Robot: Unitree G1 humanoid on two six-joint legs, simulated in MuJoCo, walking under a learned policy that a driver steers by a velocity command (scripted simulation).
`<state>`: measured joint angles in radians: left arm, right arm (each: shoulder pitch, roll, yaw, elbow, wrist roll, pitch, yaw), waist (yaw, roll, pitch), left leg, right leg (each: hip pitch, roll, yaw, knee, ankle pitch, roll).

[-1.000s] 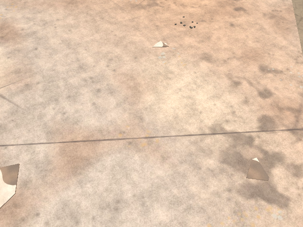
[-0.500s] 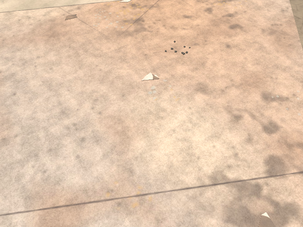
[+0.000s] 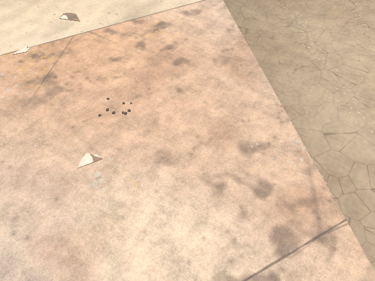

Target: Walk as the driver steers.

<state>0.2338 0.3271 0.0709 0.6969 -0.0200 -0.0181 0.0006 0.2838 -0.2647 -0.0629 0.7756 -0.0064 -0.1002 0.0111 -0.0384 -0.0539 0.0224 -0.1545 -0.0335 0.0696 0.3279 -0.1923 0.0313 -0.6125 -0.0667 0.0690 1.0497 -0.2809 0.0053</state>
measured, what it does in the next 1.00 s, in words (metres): walks ahead, turning left: right foot, then left foot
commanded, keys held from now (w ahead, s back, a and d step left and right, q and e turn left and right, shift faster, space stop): w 0.20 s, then w+q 0.80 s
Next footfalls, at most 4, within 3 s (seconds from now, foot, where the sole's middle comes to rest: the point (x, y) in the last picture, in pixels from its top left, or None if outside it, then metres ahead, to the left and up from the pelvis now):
0.24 right None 0.30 -0.16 -0.78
0.78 left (156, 258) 0.57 0.11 -0.78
1.26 right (178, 180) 0.91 0.02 -0.78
1.74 left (110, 156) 1.04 0.31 -0.78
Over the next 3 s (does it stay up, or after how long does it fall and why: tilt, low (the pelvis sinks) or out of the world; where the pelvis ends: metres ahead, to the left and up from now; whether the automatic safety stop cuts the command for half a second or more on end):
stays up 1.61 0.24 0.00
